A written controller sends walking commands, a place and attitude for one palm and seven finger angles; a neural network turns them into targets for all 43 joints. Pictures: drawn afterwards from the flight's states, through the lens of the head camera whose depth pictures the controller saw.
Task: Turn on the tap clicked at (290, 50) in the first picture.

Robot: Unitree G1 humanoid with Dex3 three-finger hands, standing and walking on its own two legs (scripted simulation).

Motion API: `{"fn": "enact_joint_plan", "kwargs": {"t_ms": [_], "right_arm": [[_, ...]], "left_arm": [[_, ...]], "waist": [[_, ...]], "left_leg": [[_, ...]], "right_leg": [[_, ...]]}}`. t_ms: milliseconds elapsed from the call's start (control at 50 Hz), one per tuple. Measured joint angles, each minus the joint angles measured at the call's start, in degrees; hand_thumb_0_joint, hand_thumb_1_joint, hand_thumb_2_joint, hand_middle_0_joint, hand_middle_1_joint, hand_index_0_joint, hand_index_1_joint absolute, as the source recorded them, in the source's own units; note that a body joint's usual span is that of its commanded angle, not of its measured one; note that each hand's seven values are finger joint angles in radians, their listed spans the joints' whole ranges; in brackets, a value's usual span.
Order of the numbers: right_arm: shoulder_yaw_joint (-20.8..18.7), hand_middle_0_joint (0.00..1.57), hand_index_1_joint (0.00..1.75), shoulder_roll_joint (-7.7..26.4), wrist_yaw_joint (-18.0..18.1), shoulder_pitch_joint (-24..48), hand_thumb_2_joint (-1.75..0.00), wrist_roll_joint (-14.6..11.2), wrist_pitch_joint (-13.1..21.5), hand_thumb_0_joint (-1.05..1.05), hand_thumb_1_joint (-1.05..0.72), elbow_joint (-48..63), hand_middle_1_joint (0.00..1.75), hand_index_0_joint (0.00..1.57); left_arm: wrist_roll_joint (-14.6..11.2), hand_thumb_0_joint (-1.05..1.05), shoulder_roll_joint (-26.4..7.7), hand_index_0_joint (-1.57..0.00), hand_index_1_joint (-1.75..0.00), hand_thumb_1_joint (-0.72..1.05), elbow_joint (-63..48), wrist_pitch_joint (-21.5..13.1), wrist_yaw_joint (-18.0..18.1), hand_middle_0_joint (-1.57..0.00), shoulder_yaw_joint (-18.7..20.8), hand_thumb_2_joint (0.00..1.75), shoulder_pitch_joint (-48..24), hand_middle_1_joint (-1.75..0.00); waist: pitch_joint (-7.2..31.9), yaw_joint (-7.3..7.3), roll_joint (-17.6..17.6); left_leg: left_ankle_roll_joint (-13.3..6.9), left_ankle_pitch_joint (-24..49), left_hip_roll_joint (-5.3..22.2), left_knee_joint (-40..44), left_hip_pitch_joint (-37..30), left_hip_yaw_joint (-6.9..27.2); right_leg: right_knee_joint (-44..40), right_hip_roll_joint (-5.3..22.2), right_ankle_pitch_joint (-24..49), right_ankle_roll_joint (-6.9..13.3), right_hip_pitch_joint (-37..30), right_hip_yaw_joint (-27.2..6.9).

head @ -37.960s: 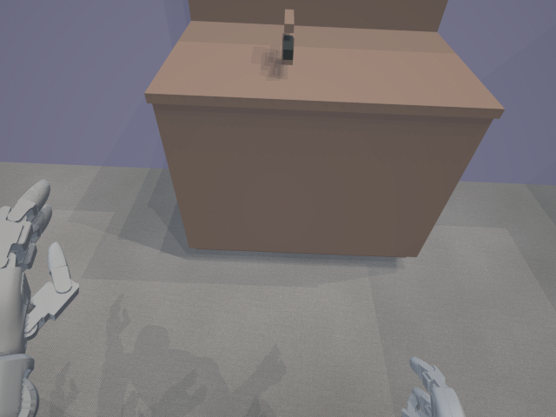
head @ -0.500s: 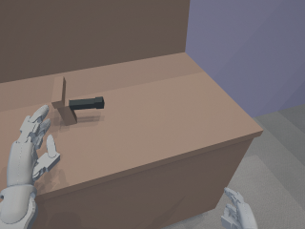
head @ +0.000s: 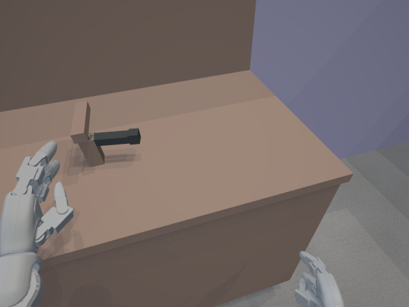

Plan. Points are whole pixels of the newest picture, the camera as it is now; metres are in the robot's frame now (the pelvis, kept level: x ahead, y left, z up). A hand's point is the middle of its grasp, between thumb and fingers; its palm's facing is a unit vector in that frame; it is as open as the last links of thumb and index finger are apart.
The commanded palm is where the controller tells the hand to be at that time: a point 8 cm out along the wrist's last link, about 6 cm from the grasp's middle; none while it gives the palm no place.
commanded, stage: step back with the hand held close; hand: left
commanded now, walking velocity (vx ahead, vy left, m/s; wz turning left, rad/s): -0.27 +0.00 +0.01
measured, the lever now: (134, 136) +0.46 +0.24 +0.10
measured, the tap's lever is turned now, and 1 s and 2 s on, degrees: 78 78 78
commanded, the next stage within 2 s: stop stepping back and stand still in 1.46 s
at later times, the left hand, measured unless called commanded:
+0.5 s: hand (44, 224) +0.18 +0.27 +0.16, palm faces +0.39 -0.80 -0.46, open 7.4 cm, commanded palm +0.12 +0.30 +0.17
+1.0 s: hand (20, 241) +0.14 +0.28 +0.17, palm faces +0.46 -0.79 -0.39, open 7.4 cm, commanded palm +0.08 +0.30 +0.17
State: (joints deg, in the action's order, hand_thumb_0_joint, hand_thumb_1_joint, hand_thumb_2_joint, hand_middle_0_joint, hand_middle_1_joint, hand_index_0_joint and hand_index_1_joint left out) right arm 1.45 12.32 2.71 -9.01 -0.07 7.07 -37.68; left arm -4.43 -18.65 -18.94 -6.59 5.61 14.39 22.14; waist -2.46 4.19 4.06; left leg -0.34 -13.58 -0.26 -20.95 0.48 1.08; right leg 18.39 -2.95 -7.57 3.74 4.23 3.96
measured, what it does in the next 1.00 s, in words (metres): lifts its right foot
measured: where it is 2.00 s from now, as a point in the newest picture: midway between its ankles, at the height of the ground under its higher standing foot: outside the picture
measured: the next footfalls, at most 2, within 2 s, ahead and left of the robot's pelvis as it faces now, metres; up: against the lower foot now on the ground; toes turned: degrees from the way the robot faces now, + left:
right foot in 1.12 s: -0.13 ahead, -0.15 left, +0.00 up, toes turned +0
left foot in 1.42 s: -0.18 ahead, +0.06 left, +0.00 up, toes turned +7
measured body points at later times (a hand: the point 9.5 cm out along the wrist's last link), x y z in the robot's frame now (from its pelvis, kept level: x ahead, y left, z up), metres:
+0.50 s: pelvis -0.04 +0.03 -0.01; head -0.02 +0.02 +0.44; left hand +0.15 +0.31 +0.18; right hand +0.14 -0.21 -0.10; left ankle -0.01 +0.12 -0.75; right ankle +0.04 -0.08 -0.75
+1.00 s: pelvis -0.08 +0.02 +0.00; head -0.03 +0.04 +0.44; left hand +0.11 +0.32 +0.19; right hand +0.10 -0.19 -0.10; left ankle -0.01 +0.12 -0.75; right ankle -0.13 -0.14 -0.70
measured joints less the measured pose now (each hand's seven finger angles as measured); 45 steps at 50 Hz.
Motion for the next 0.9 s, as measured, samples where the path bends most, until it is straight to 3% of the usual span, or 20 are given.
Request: {"fn": "enact_joint_plan", "kwargs": {"t_ms": [120, 240, 400, 540, 680, 740, 780, 860, 900], "right_arm": [[0.12, 0.20, 0.30, 0.76, 0.01, 0.56, -0.90, -0.27, -2.13, 0.02, -0.91, 3.02, 0.30, 0.20], [-0.88, 0.20, 0.30, 1.48, 0.53, -0.32, -0.90, -0.63, -3.82, 0.02, -0.91, 4.96, 0.30, 0.20], [-1.28, 0.20, 0.30, 0.88, 1.42, -2.20, -0.90, -0.47, -4.22, 0.02, -0.91, 4.71, 0.30, 0.20], [-0.89, 0.20, 0.30, 0.01, 1.10, -1.74, -0.90, -0.39, -4.18, 0.02, -0.91, 5.30, 0.30, 0.20], [-1.02, 0.20, 0.30, 0.21, 0.49, -0.28, -0.90, -0.78, -4.33, 0.02, -0.91, 5.92, 0.30, 0.20], [-1.17, 0.20, 0.30, 0.43, 0.53, 0.06, -0.90, -0.91, -4.61, 0.02, -0.91, 5.71, 0.30, 0.20], [-1.15, 0.20, 0.30, 0.32, 0.84, -0.21, -0.90, -0.78, -4.80, 0.02, -0.91, 5.82, 0.30, 0.20], [-1.69, 0.20, 0.30, -1.40, 1.21, -1.74, -0.90, 0.36, -3.35, 0.02, -0.91, 4.46, 0.30, 0.20], [-1.44, 0.20, 0.30, -2.56, 1.06, -2.23, -0.90, 0.39, -2.41, 0.02, -0.91, 3.14, 0.30, 0.20]], "left_arm": [[0.46, 0.01, -0.91, -0.20, -0.30, 0.89, -2.35, -2.56, 0.96, -0.20, 3.53, 0.90, 0.05, -0.30], [0.79, 0.01, -0.98, -0.20, -0.30, 0.90, -4.88, -1.54, 1.08, -0.20, 2.29, 0.90, 5.00, -0.30], [1.77, 0.01, -3.37, -0.21, -0.30, 0.89, -9.53, -1.16, 2.45, -0.21, 4.17, 0.90, 6.59, -0.30], [2.78, 0.01, -2.60, -0.21, -0.30, 0.89, -9.72, -1.14, 3.27, -0.21, 5.64, 0.90, 4.87, -0.30], [2.35, 0.01, -1.76, -0.20, -0.30, 0.89, -12.32, -0.39, 3.15, -0.20, 3.39, 0.90, 5.20, -0.30], [1.96, 0.01, -2.71, -0.21, -0.30, 0.89, -14.85, -0.36, 3.18, -0.21, 3.20, 0.90, 6.07, -0.30], [1.93, 0.01, -3.83, -0.21, -0.30, 0.89, -16.20, -0.42, 3.41, -0.21, 4.14, 0.90, 7.26, -0.30], [3.12, 0.01, -5.42, -0.21, -0.30, 0.89, -16.03, -0.37, 4.47, -0.21, 6.86, 0.90, 7.09, -0.30], [2.91, 0.01, -5.75, -0.21, -0.30, 0.89, -15.91, -0.33, 5.02, -0.21, 8.31, 0.90, 5.77, -0.30]], "waist": [[-0.17, -1.69, 0.03], [-0.42, -3.20, -0.34], [-0.63, -2.87, -3.08], [-0.65, -2.68, -3.49], [-1.49, -4.19, -2.94], [-2.47, -5.05, -3.90], [-2.76, -4.81, -4.94], [-1.85, -4.28, -4.95], [-1.04, -3.48, -5.07]], "left_leg": [[-0.11, -0.11, 0.22, -2.87, 6.22, -0.32], [-1.06, 0.36, -0.90, -4.05, 10.20, -1.57], [-2.06, 0.58, -2.65, -6.06, 13.31, -2.21], [-2.34, 0.48, -3.18, -8.21, 15.43, -2.40], [-1.39, -5.02, -1.67, -15.64, 20.98, -1.26], [-1.66, -2.84, -1.31, -16.73, 22.21, -1.68], [-2.41, -0.25, -1.58, -16.36, 22.22, -2.40], [-2.79, 0.89, -1.58, -12.85, 21.53, -1.75], [-2.38, 2.95, -1.06, -9.75, 21.16, -1.26]], "right_leg": [[0.17, -0.20, 1.55, -0.26, 5.10, -0.19], [2.91, 0.96, 1.54, -1.26, 10.05, -1.34], [7.70, 2.79, 0.40, -2.26, 14.41, -1.94], [10.43, 3.37, -0.09, -2.41, 16.76, -2.07], [10.97, 2.55, 0.67, -1.71, 18.85, 0.02], [12.72, 3.07, 0.30, -2.02, 19.96, 0.79], [15.18, 3.44, -1.84, -2.69, 21.18, 0.14], [33.44, 1.55, -13.01, -3.77, 23.89, -4.78], [37.51, 1.47, -15.64, -4.13, 23.04, -5.60]]}}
